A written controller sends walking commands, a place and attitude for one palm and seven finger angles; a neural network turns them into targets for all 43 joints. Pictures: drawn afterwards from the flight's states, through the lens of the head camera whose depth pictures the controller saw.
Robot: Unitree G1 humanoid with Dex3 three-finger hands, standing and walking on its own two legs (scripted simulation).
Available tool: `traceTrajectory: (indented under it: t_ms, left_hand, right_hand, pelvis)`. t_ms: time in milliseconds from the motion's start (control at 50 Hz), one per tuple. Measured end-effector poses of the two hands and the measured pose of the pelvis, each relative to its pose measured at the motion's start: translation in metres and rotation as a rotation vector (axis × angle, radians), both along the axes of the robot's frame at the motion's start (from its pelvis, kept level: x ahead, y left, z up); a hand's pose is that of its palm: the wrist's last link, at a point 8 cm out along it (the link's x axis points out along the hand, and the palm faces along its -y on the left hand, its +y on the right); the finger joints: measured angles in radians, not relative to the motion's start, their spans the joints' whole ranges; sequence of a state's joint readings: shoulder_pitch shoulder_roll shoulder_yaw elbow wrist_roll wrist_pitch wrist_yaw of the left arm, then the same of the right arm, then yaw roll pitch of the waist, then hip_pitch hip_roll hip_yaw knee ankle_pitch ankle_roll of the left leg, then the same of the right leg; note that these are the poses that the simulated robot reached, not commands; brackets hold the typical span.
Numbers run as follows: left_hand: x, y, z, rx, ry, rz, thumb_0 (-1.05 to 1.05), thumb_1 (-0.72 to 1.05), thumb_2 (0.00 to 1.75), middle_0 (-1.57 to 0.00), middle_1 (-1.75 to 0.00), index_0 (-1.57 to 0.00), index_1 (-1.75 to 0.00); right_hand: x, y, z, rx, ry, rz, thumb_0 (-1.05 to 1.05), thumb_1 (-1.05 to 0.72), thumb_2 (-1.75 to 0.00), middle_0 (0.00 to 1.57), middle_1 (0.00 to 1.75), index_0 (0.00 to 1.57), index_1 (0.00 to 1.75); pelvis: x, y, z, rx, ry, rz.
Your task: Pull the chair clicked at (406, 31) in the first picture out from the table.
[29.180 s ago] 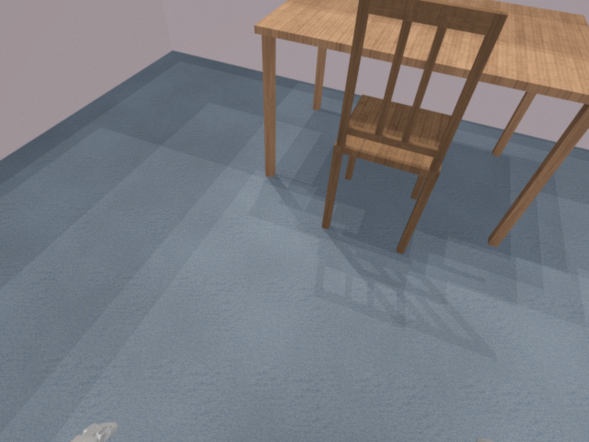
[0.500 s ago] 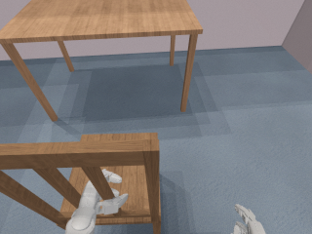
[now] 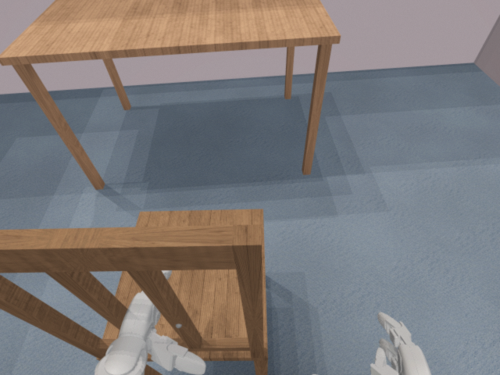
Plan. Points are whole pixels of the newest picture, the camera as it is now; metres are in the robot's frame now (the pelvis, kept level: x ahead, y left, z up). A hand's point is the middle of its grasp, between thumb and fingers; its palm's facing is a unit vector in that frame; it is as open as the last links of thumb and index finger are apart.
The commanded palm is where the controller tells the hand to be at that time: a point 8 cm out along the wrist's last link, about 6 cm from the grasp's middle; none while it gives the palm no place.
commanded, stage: open the thumb and straighten the fingers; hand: left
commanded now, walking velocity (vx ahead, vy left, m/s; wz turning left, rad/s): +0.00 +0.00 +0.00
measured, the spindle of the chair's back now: (117, 314) +0.22 +0.22 -0.01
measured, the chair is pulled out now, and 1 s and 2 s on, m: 0.72 0.72 0.71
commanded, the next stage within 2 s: draw the fingers out of the gap in 0.02 s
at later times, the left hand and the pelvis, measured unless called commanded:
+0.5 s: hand (169, 373) +0.15 +0.13 -0.03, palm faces -0.02 -0.99 -0.16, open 17.4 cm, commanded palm +0.12 +0.18 +0.00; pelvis +0.01 +0.01 -0.01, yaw +0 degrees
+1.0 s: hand out of the picture +0.09 +0.12 -0.02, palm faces -0.01 -0.99 -0.16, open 17.4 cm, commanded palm +0.05 +0.17 +0.00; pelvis -0.01 +0.01 -0.03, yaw +0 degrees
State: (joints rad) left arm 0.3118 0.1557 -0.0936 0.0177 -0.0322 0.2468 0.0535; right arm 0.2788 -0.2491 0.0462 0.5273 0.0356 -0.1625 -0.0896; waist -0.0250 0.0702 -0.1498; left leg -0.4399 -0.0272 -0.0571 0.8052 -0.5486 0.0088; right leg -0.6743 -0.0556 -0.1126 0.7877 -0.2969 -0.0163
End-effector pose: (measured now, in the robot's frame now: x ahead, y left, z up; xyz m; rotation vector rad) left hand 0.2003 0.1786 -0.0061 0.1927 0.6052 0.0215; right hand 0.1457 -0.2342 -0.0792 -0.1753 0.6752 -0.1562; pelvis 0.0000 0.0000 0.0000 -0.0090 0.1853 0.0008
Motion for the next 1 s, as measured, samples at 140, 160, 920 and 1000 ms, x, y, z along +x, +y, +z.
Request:
traceTrajectory:
  t_ms: [140,160,920,1000]
  left_hand:
    - [-0.002,0.0,-0.002,-0.003,0.005,0.009,-0.01,-0.53,0.21,-0.02,-0.06,-0.02,-0.07]
    - [-0.003,0.001,-0.002,-0.004,0.005,0.011,-0.01,-0.53,0.21,-0.02,-0.05,-0.02,-0.05]
    - [-0.118,-0.006,0.006,-0.021,0.042,0.023,-0.01,-0.53,0.21,-0.01,0.0,-0.01,0.0]
    - [-0.125,-0.01,0.008,-0.021,0.043,0.03,-0.01,-0.53,0.21,0.0,0.0,0.0,0.0]
  right_hand:
    - [-0.001,-0.003,-0.002,-0.02,0.01,-0.008,0.02,-0.9,-0.9,0.2,0.3,0.2,0.3]
    - [0.0,-0.003,-0.001,-0.022,0.01,-0.01,0.02,-0.9,-0.9,0.2,0.3,0.2,0.3]
    - [0.016,0.021,0.007,0.002,-0.152,-0.002,0.02,-0.9,-0.9,0.2,0.3,0.2,0.3]
    - [0.014,0.018,0.007,0.0,-0.161,-0.011,0.02,-0.9,-0.9,0.2,0.3,0.2,0.3]
  pelvis:
    - [0.004,0.001,-0.003,-0.003,0.015,0.004]
    - [0.005,0.001,-0.003,-0.003,0.017,0.003]
    - [-0.006,0.012,-0.024,-0.015,0.019,0.005]
    - [-0.008,0.01,-0.026,-0.013,0.022,0.003]
